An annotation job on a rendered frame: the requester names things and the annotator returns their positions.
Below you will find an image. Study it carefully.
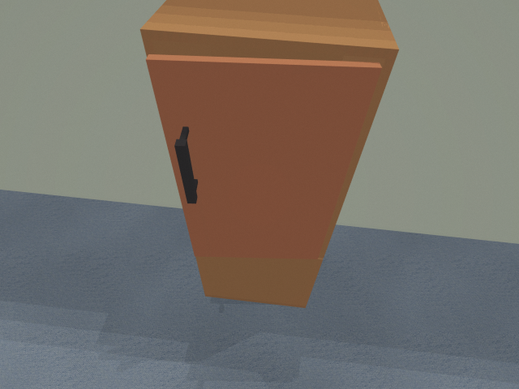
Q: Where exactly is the handle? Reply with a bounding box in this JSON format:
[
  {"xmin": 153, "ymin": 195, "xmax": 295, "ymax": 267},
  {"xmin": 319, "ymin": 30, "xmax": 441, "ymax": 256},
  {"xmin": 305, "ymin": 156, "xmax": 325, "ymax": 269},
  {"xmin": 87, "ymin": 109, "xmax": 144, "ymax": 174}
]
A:
[{"xmin": 174, "ymin": 126, "xmax": 198, "ymax": 203}]

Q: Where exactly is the cupboard door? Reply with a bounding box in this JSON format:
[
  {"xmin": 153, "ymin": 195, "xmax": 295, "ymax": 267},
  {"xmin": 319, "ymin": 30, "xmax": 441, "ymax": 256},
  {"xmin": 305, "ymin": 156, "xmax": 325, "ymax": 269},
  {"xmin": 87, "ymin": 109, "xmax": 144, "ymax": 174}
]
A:
[{"xmin": 146, "ymin": 54, "xmax": 382, "ymax": 259}]

